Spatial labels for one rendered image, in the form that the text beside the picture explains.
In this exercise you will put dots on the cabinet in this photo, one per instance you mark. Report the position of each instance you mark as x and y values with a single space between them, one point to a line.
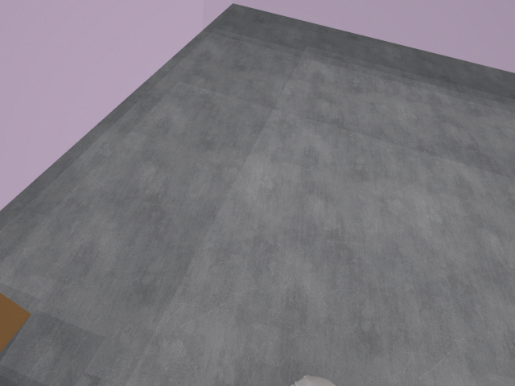
12 317

